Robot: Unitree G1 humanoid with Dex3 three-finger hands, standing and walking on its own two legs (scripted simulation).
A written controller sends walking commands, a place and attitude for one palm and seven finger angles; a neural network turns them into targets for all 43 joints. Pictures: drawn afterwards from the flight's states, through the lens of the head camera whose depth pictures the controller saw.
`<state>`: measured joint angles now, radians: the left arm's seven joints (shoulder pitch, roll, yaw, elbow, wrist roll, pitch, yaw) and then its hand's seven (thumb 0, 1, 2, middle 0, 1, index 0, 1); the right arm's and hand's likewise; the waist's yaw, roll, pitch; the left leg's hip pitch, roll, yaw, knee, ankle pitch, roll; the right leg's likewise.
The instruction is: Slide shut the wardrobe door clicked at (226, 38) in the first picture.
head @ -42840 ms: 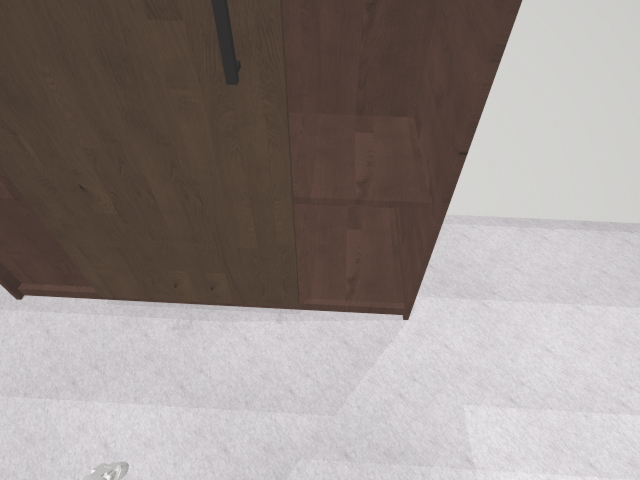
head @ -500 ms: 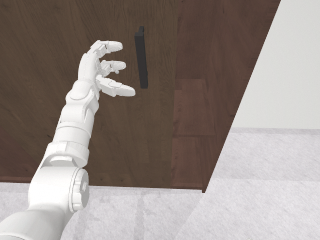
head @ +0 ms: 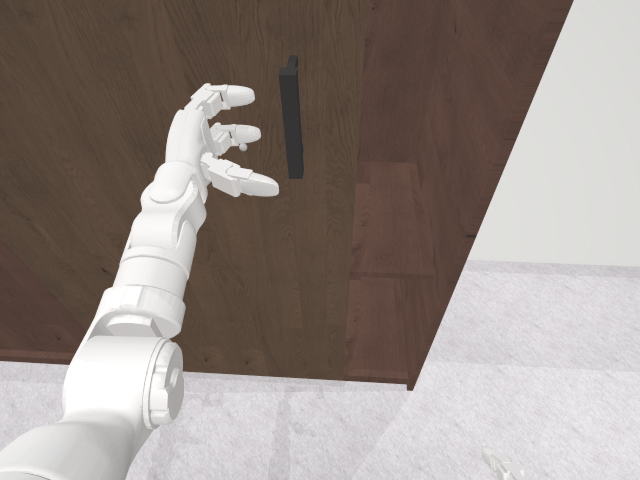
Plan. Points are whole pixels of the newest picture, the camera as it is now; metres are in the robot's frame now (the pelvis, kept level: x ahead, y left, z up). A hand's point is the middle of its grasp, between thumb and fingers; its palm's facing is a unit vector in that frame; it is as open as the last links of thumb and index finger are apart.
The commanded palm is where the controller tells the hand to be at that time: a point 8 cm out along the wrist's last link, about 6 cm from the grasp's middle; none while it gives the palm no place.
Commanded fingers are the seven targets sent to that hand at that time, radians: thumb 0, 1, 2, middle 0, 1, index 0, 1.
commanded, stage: move the hooked fingers beside the handle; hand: left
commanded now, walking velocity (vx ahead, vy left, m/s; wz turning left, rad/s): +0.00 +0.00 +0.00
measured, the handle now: (294, 119) +0.52 +0.05 +0.20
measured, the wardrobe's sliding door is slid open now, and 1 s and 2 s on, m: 0.20 0.20 0.20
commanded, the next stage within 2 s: feel for the door with the fingertips in 0.02 s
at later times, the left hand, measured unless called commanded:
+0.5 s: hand (275, 151) +0.44 +0.07 +0.21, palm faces -0.07 -1.00 +0.00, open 14.0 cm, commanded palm +0.42 +0.12 +0.21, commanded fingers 0.00 -0.50 0.30 -0.30 -1.20 -0.30 -1.20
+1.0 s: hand (269, 139) +0.46 +0.08 +0.21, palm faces -0.04 -1.00 +0.00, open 14.0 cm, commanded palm +0.45 +0.13 +0.21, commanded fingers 0.00 -0.50 0.30 -0.30 -1.20 -0.30 -1.20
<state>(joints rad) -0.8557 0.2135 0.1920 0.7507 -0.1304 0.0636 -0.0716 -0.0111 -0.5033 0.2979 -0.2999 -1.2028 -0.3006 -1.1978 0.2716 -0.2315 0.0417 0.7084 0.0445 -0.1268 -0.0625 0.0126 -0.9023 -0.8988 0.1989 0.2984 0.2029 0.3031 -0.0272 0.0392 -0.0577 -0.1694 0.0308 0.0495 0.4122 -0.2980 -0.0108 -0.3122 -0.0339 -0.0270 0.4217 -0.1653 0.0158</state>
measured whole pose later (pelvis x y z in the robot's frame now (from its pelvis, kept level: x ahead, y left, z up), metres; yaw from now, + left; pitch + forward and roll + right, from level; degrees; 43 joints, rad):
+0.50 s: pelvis +0.00 +0.00 +0.00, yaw +0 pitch +3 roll +0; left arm -0.86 0.11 0.11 0.69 -0.13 0.11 0.02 -0.01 -0.50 0.30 -0.30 -1.20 -0.30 -1.20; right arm 0.26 -0.22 0.04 0.73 0.03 -0.12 -0.06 0.01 -0.90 -0.90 0.20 0.30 0.20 0.30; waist -0.02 0.04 -0.05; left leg -0.17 0.02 0.04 0.42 -0.30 -0.01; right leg -0.31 -0.04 -0.03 0.43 -0.17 0.02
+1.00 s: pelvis -0.01 +0.00 +0.00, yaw +0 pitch +4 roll +0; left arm -0.97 0.19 0.18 0.88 -0.11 0.02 -0.01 -0.01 -0.50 0.30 -0.30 -1.20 -0.30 -1.20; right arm 0.32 -0.24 0.02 0.75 0.03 -0.12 -0.06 0.01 -0.90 -0.90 0.20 0.30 0.20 0.30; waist -0.06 0.03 -0.05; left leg -0.21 0.03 0.05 0.43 -0.29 -0.01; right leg -0.35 -0.03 -0.03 0.43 -0.16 0.01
